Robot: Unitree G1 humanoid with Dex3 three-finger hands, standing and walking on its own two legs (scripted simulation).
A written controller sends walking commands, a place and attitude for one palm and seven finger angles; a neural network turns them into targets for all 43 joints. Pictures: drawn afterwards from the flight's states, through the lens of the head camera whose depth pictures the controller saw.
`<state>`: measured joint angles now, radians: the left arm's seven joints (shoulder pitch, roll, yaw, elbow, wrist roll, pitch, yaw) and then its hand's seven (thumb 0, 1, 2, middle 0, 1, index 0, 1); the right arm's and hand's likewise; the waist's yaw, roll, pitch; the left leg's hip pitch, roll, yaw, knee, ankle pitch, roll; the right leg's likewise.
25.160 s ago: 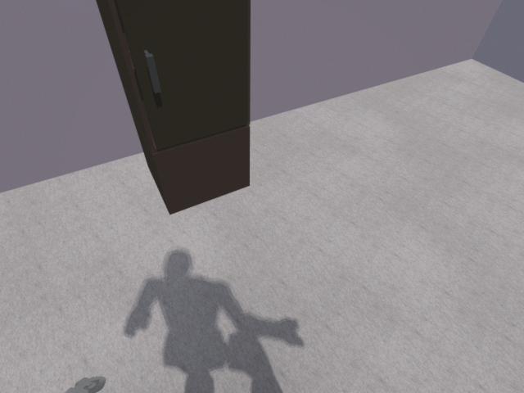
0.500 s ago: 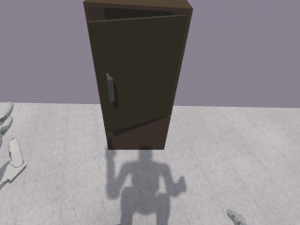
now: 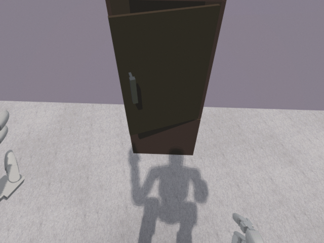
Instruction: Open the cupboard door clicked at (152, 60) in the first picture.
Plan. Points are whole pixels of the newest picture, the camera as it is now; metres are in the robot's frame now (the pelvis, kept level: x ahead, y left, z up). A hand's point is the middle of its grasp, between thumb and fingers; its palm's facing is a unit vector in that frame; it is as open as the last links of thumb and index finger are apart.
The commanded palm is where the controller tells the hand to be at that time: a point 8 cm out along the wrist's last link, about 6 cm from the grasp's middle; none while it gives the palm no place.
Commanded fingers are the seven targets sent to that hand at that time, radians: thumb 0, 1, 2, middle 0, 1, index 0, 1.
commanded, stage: stop stepping back and stand still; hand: left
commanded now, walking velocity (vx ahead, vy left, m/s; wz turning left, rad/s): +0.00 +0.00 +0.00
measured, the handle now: (132, 88) +0.68 +0.17 -0.02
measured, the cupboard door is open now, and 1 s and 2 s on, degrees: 21 21 21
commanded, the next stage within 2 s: let the arm hang, fingers relaxed in 0.32 s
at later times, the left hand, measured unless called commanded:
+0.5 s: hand (31, 184) +0.21 +0.30 +0.09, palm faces +0.24 -0.81 -0.53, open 7.4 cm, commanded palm none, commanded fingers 0.00 0.90 0.90 -0.20 -0.30 -0.20 -0.30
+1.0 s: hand out of the picture -0.10 +0.22 -0.17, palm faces +0.08 -0.98 -0.20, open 7.3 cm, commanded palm none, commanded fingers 0.00 0.90 0.90 -0.20 -0.30 -0.20 -0.30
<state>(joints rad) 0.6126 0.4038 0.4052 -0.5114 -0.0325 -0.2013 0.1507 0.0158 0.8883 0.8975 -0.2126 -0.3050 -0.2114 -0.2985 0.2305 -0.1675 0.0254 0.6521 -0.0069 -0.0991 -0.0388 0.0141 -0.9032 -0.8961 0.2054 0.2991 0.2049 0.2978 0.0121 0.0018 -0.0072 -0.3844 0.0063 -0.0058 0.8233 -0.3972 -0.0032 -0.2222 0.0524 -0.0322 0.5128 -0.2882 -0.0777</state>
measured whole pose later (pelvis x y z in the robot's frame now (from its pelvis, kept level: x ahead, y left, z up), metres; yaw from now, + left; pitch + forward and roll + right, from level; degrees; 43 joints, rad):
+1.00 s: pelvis -0.03 +0.04 +0.00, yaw +3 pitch -2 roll -1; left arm 0.37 0.18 0.02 1.12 0.02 0.03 0.01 0.01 0.94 0.90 -0.20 -0.30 -0.20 -0.30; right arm 0.32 -0.16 0.00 1.08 -0.02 0.04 -0.02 0.01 -0.91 -0.90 0.20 0.30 0.20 0.30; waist 0.00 0.02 0.07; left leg -0.28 -0.03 0.00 0.47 -0.17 0.04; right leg -0.21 0.00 -0.07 0.45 -0.21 -0.01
